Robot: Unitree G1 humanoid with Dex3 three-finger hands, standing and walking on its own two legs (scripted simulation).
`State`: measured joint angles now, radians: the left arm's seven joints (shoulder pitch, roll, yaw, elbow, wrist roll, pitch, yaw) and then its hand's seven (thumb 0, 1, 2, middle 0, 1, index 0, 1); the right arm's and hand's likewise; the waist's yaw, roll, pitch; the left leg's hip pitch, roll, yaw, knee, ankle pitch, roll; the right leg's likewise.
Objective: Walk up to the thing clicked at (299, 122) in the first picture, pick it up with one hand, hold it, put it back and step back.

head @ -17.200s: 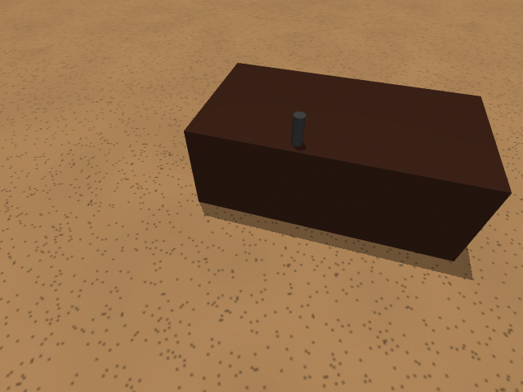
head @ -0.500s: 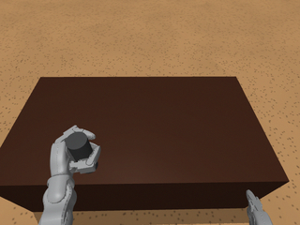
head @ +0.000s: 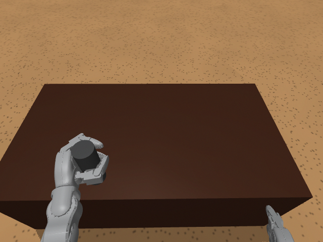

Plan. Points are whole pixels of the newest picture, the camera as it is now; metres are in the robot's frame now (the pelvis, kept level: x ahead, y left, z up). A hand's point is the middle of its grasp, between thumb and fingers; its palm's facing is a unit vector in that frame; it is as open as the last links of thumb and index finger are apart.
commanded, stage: hold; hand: left
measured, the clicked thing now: (90, 164) +0.32 +0.18 +0.04
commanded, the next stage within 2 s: crouch in 0.34 s
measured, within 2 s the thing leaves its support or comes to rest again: neither
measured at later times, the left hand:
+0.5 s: hand (96, 160) +0.32 +0.17 +0.06, palm faces +0.17 -0.99 +0.00, open 6.5 cm
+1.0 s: hand (99, 166) +0.35 +0.19 -0.04, palm faces +0.21 -0.98 -0.01, open 6.5 cm
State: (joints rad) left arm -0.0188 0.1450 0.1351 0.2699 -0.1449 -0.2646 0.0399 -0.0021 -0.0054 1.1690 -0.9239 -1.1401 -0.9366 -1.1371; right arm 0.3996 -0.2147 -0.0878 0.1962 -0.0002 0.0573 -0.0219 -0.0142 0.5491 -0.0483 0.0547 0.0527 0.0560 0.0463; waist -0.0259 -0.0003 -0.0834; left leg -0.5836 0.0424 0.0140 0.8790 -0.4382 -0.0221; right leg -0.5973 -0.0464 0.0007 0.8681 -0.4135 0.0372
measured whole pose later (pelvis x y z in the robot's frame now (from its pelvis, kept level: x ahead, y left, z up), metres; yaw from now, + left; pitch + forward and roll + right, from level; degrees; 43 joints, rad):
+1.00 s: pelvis -0.02 +0.00 -0.03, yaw +0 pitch +15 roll -1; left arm -0.31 0.22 0.27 0.75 -0.12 -0.54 0.01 0.00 -0.01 1.18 -0.93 -1.14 -0.94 -1.14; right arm 0.41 -0.24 -0.08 0.05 -0.05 0.04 0.03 -0.01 0.55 -0.05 0.06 0.05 0.06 0.05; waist -0.10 -0.04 -0.08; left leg -0.87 0.05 -0.01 1.08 -0.48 -0.03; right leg -0.87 -0.04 -0.01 1.06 -0.45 0.03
